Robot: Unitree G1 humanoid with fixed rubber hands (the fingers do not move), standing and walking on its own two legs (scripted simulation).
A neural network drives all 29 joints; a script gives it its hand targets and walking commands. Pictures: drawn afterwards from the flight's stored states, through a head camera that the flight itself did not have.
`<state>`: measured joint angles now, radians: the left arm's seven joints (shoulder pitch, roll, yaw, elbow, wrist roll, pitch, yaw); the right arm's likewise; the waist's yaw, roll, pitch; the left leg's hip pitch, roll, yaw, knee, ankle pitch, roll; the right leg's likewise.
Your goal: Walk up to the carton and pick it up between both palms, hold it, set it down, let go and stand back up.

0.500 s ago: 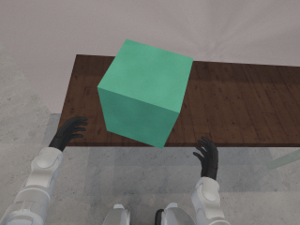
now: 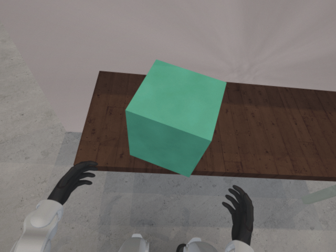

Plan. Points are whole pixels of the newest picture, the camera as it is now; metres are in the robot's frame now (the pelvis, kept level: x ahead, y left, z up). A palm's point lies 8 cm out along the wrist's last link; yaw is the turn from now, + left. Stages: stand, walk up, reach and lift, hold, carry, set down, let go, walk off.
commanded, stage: set down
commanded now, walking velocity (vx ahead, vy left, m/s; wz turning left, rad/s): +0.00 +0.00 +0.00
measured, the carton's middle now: (173, 122) +0.48 -0.01 -0.05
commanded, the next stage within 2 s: none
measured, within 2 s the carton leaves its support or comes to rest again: neither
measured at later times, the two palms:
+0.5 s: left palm (54, 199) +0.24 +0.26 -0.03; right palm (242, 221) +0.20 -0.15 -0.01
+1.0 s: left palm (68, 206) +0.22 +0.22 -0.02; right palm (254, 226) +0.20 -0.18 -0.02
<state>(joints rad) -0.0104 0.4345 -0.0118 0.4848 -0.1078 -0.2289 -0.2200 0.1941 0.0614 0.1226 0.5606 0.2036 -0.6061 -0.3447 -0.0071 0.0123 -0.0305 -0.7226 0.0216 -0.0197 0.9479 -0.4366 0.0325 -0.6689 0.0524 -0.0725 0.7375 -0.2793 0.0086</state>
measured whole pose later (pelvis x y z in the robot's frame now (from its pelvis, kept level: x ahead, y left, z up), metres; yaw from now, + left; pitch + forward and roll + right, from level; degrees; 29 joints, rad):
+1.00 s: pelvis +0.03 -0.03 +0.04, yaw +2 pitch +1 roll -4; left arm 0.14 0.38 -0.03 0.45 -0.15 -0.15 -0.17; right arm 0.23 0.06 0.03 0.61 0.14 -0.48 -0.18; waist 0.00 0.01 0.10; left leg -0.33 0.02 -0.02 0.66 -0.36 0.03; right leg -0.28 0.05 -0.07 0.48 -0.23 -0.01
